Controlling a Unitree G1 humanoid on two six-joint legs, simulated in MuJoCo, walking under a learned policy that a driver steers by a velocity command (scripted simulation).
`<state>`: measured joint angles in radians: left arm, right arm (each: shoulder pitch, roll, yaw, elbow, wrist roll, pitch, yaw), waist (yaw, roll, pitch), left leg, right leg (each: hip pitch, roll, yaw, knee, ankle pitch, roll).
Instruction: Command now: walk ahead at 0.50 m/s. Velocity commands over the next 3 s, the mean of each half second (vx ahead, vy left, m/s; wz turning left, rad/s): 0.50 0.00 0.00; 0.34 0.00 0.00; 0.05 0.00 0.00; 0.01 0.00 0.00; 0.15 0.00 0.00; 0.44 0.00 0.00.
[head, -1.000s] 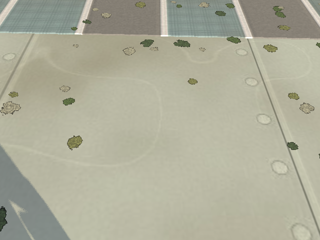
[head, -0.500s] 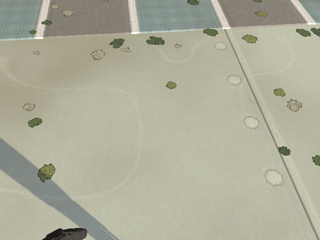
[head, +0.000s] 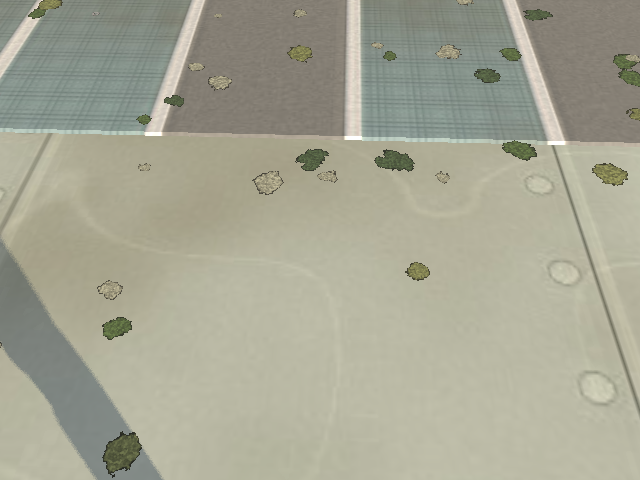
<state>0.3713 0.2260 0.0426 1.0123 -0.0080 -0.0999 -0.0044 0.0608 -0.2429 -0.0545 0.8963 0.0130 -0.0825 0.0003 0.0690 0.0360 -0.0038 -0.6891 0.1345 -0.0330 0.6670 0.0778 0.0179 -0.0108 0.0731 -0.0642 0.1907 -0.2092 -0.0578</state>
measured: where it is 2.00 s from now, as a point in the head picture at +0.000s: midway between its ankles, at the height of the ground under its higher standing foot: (342, 447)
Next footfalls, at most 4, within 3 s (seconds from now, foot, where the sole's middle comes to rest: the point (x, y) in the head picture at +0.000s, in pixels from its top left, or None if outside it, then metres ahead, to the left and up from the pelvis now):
0.16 left None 0.28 0.15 -0.78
0.72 right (398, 440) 0.60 -0.09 -0.78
1.12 left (289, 418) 0.63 0.15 -0.78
2.50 left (282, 393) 0.69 0.17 -0.78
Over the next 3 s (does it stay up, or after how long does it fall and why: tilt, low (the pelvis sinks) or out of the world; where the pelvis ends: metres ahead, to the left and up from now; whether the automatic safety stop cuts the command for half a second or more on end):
stays up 0.88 0.05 -0.03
